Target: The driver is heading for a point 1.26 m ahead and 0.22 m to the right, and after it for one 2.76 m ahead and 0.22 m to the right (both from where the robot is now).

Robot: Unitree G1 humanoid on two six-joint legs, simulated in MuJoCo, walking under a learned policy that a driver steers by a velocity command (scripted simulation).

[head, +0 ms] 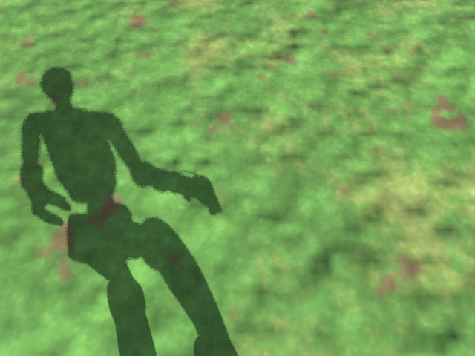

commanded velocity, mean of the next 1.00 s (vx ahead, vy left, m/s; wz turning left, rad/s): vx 0.36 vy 0.00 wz -0.35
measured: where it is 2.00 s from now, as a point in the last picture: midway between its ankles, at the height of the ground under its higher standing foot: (365, 163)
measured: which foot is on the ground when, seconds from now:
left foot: up 0.00-0.06, down 0.08-0.60, up 0.62-1.00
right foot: down 0.00-0.08, up 0.10-0.60, down 0.62-1.00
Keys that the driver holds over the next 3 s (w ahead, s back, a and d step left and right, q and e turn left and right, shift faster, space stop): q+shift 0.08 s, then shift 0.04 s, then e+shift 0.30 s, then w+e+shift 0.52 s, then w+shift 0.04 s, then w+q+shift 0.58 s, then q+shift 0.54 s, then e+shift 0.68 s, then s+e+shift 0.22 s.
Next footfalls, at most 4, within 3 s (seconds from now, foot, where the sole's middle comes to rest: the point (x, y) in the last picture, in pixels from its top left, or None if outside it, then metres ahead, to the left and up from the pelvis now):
0.08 left None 0.07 0.14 -0.77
0.62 right None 0.06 -0.10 -0.77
1.02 left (268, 309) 0.56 -0.03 -0.77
1.36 right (399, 274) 0.67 -0.42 -0.77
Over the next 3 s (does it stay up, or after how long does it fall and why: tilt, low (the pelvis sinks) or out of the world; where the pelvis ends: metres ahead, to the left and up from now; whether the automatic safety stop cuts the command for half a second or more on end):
stays up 1.13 -0.33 0.00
